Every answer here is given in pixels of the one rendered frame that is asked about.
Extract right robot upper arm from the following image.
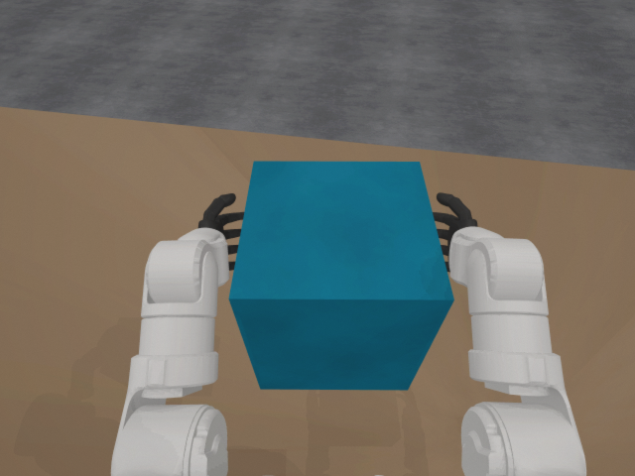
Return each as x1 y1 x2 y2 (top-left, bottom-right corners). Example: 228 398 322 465
461 402 585 476

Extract right robot forearm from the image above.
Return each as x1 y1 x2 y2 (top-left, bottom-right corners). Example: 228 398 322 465
448 226 586 476

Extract left robot upper arm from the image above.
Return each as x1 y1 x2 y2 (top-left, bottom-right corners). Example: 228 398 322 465
112 405 228 476

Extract left robot forearm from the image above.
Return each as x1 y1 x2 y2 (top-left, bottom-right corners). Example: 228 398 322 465
111 228 229 476

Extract carton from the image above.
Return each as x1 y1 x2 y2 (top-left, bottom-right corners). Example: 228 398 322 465
229 161 454 390

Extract left robot hand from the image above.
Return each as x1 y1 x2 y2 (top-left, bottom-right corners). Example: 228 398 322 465
198 193 244 271

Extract right robot hand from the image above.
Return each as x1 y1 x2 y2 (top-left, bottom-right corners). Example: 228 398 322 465
433 192 478 272

